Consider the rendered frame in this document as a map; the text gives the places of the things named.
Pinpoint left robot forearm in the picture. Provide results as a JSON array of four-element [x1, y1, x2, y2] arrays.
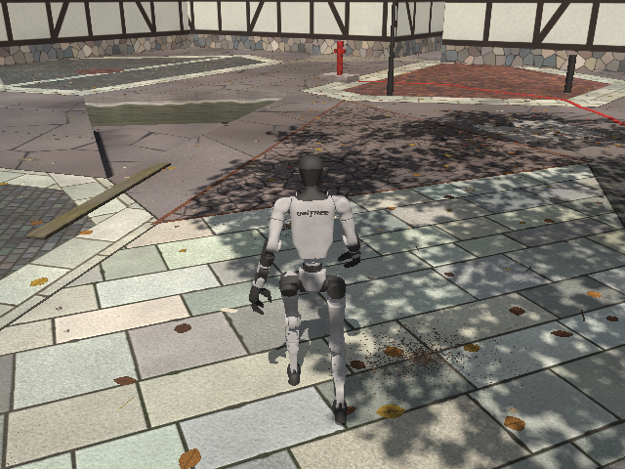
[[253, 237, 275, 288]]

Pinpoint right robot upper arm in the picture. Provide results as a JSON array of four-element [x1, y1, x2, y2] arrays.
[[331, 195, 358, 247]]

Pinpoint robot left hand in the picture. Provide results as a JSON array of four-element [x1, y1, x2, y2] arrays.
[[249, 285, 271, 315]]

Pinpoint robot left shin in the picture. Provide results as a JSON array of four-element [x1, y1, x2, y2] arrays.
[[285, 314, 299, 373]]

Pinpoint robot right hand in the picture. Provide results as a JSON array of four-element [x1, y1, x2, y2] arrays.
[[338, 251, 360, 268]]

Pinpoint right robot forearm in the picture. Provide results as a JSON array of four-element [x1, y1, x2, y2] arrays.
[[347, 233, 361, 258]]

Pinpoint robot right foot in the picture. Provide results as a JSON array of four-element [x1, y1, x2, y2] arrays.
[[332, 400, 348, 423]]

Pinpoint left robot upper arm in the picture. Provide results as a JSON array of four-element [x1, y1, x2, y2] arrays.
[[266, 196, 292, 253]]

